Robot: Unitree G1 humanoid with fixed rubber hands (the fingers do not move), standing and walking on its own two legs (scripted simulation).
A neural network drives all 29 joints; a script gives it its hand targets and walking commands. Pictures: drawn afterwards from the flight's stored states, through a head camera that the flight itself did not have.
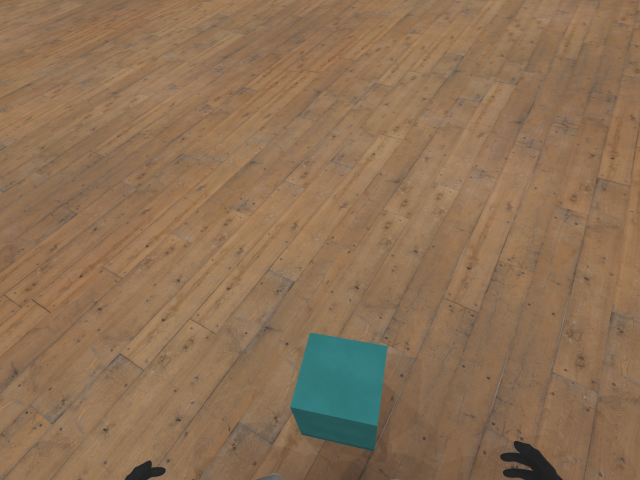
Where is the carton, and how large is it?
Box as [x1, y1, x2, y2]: [290, 333, 386, 450]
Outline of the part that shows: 310,333 290,406 301,433 309,436 373,450 386,346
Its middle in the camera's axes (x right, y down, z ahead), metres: +0.06 +0.41 +1.07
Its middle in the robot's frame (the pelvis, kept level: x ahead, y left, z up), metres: +0.44 +0.00 -0.61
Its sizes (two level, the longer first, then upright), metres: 0.210 0.200 0.250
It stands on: the floor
